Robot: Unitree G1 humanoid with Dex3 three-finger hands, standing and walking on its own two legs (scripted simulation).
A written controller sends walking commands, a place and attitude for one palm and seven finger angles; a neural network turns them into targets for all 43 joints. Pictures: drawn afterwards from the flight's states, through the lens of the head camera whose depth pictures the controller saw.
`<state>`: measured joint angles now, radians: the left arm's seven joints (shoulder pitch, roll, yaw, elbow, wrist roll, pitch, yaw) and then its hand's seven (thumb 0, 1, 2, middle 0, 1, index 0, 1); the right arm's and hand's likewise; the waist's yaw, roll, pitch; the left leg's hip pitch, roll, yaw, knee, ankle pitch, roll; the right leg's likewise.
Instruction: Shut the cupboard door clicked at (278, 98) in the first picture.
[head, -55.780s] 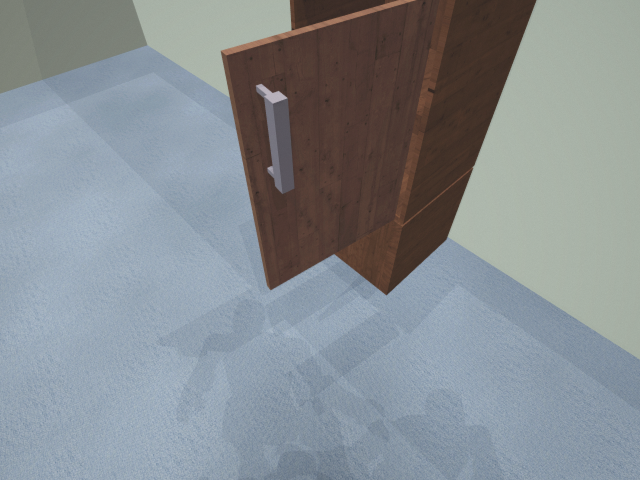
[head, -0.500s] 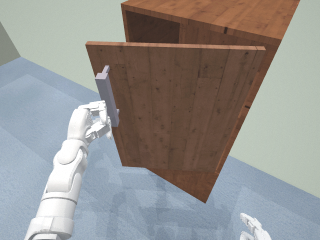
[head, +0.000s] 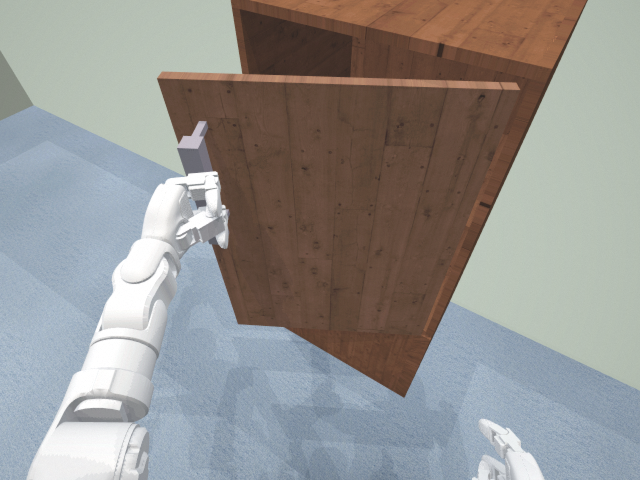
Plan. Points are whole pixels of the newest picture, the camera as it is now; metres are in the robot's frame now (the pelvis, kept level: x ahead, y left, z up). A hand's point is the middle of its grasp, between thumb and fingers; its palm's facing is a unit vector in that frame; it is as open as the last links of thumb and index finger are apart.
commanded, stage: push the door shut along its arc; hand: left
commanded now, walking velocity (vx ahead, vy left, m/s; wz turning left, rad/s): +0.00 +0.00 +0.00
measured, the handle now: (210, 186) +0.47 +0.17 +0.12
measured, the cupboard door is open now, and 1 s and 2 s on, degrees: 28 11 0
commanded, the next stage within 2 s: pull the fist back off the door in 1.56 s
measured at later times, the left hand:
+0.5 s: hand (233, 189) +0.46 +0.14 +0.13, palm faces -0.20 -0.98 -0.01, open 3.1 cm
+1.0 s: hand (264, 164) +0.51 +0.10 +0.13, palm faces -0.33 -0.94 +0.00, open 3.1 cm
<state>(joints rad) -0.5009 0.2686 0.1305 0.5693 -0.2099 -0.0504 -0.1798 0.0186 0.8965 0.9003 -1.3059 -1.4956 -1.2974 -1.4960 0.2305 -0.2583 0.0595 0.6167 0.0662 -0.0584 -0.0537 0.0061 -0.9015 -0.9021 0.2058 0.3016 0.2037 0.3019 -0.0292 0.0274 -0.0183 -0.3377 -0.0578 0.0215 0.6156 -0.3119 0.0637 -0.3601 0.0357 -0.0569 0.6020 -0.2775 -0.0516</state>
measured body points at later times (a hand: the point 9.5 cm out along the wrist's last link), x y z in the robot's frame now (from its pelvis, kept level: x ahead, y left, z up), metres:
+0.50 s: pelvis -0.01 +0.00 -0.01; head +0.05 +0.00 +0.44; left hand +0.46 +0.19 +0.13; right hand +0.05 -0.27 -0.13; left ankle +0.01 +0.08 -0.73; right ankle +0.02 -0.09 -0.73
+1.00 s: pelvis +0.00 +0.01 -0.02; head +0.09 +0.01 +0.42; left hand +0.52 +0.15 +0.13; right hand +0.01 -0.27 -0.13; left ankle +0.01 +0.08 -0.73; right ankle +0.02 -0.09 -0.73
